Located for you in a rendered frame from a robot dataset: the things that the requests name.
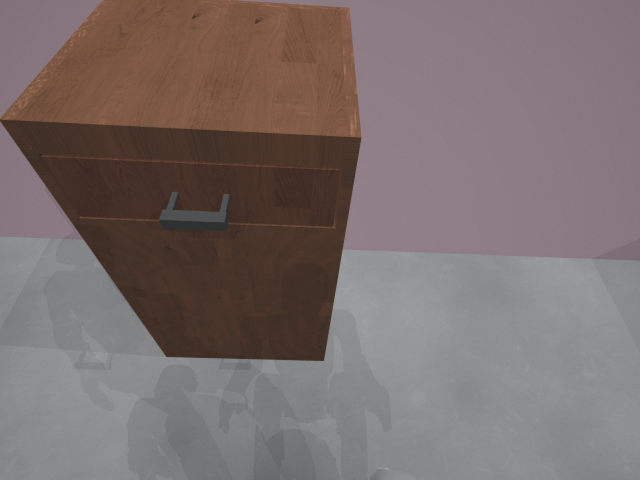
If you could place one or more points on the drawer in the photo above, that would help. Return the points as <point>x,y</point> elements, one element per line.
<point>140,188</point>

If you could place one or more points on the handle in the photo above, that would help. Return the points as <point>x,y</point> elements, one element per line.
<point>194,220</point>

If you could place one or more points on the cabinet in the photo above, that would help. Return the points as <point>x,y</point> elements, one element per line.
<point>213,81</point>

